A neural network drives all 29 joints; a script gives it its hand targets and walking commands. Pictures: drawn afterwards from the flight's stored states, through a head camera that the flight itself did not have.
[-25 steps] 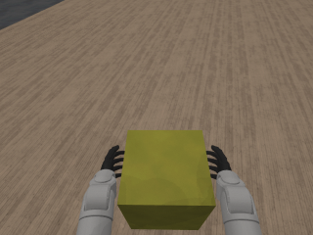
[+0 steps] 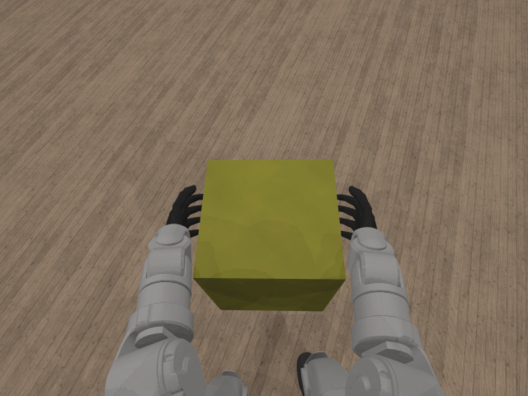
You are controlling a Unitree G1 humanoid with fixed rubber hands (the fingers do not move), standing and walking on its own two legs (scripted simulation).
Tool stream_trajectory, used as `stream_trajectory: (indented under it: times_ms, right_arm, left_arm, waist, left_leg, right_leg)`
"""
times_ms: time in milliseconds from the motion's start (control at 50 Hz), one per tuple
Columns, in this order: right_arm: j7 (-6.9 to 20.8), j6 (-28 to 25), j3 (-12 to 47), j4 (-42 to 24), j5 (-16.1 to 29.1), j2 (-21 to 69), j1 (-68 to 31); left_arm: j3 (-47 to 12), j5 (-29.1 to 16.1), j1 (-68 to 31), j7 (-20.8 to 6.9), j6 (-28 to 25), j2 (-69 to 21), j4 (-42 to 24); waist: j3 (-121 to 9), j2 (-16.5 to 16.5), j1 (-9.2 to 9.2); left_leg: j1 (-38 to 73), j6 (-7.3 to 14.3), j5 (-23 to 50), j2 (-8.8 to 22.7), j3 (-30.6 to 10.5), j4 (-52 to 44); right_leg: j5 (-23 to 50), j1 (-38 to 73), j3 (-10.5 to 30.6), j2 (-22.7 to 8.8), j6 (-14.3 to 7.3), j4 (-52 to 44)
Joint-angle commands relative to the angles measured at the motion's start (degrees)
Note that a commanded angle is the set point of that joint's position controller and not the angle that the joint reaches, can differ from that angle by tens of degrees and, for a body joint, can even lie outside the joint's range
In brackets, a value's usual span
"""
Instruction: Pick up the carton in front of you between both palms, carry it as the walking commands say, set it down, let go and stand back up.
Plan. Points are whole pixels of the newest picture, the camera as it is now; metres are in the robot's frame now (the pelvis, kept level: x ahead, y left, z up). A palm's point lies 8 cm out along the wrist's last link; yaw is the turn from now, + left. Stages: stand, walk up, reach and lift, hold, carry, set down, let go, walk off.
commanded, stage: set down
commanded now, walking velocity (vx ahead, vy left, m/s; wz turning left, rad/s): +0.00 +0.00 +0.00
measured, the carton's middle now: (270, 242) +0.38 +0.00 -0.10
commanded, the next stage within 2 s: none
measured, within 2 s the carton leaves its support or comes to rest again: neither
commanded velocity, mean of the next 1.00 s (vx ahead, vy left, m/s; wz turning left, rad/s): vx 0.00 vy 0.00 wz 0.00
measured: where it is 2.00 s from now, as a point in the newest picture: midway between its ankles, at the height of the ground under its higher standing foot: outside the picture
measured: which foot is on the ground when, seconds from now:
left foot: down 0.00-1.00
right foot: down 0.00-1.00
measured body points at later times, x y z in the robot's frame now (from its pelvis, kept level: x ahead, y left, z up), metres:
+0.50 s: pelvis -0.02 +0.03 -0.12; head +0.22 -0.01 +0.26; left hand +0.45 +0.12 -0.20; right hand +0.40 -0.18 -0.20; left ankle +0.02 +0.15 -0.71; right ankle +0.09 -0.11 -0.71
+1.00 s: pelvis -0.04 +0.02 -0.24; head +0.27 -0.02 +0.09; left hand +0.49 +0.08 -0.35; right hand +0.43 -0.22 -0.36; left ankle +0.02 +0.15 -0.71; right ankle +0.09 -0.11 -0.71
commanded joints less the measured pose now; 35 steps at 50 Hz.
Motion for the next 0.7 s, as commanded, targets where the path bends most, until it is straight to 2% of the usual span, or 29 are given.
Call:
stream_trajectory:
  times_ms: [0, 80, 140, 180, 220, 320, 380, 520, 680]
  right_arm:
    - [7.2, -7.6, 22.8, 4.5, 7.6, 40.5, -24.8]
    - [6.8, -13.4, 31.0, 2.4, 10.8, 45.3, -29.8]
    - [6.7, -14.7, 38.6, -2.3, 13.9, 47.1, -34.0]
    - [7.0, -14.3, 42.2, -5.1, 15.6, 47.0, -36.3]
    - [7.9, -13.1, 43.8, -5.8, 16.6, 47.1, -37.3]
    - [11.3, -9.0, 41.1, -1.4, 16.0, 46.6, -38.4]
    - [13.1, -7.5, 37.5, 1.7, 14.9, 45.2, -39.3]
    - [15.0, -8.4, 31.0, 6.1, 13.9, 40.8, -42.5]
    - [15.0, -9.3, 28.6, 7.6, 16.1, 36.3, -47.4]
  left_arm:
    - [-20.2, -8.2, -25.1, -9.7, -6.6, -38.6, 3.8]
    - [-28.8, -13.2, -29.2, -10.4, -11.8, -43.2, 2.2]
    - [-36.3, -17.5, -33.3, -10.4, -12.8, -46.2, -2.2]
    - [-40.1, -19.8, -35.4, -10.0, -12.2, -47.8, -4.8]
    - [-42.1, -21.0, -36.0, -9.6, -10.9, -49.6, -5.5]
    - [-39.6, -20.1, -36.2, -9.5, -6.4, -53.5, -1.2]
    - [-36.6, -19.1, -37.3, -9.2, -4.7, -53.7, 1.4]
    - [-34.1, -18.8, -42.4, -5.8, -6.0, -51.7, 3.7]
    - [-35.7, -20.3, -49.7, -1.3, -8.0, -48.6, 3.0]
  waist:
    - [-27.2, -3.1, 0.10]
    - [-43.3, -1.7, -0.13]
    - [-58.2, -2.0, -0.79]
    - [-66.6, -2.1, -1.42]
    - [-69.9, -1.9, -2.06]
    - [-64.3, -1.4, -3.28]
    - [-61.2, -1.1, -4.01]
    - [-62.5, 1.1, -6.46]
    - [-70.3, 3.3, -8.58]
  left_leg:
    - [-20.7, 2.6, 3.9, -6.3, 5.5, -2.6]
    - [-30.9, 1.4, 5.8, -7.8, 6.6, 3.6]
    - [-36.4, 0.5, 7.3, -8.5, 7.8, 8.6]
    - [-38.9, 0.0, 8.3, -8.9, 8.4, 11.9]
    - [-40.3, -0.4, 7.9, -9.2, 8.7, 14.2]
    - [-43.3, -0.5, 2.8, -9.3, 8.7, 17.7]
    - [-46.0, -0.7, 1.4, -9.4, 8.6, 19.3]
    - [-49.5, -1.7, 5.2, -9.9, 8.3, 25.4]
    - [-53.5, -2.7, 6.3, -10.9, 9.8, 33.5]
  right_leg:
    - [8.7, 22.7, 1.2, 2.8, 2.5, 2.4]
    - [17.1, 24.0, 1.7, 2.7, 2.7, 10.7]
    - [22.6, 25.0, 1.2, 2.8, 3.1, 16.9]
    - [24.0, 24.1, 0.3, 3.2, 3.1, 20.4]
    - [21.6, 19.4, -0.9, 3.7, 3.2, 22.7]
    - [9.4, 1.0, -4.1, 4.8, 2.8, 25.5]
    - [6.7, -7.2, -5.4, 4.9, 2.3, 27.6]
    - [9.1, -21.4, -6.6, 4.7, 1.7, 34.2]
    - [10.5, -29.3, -7.4, 4.5, 2.5, 41.7]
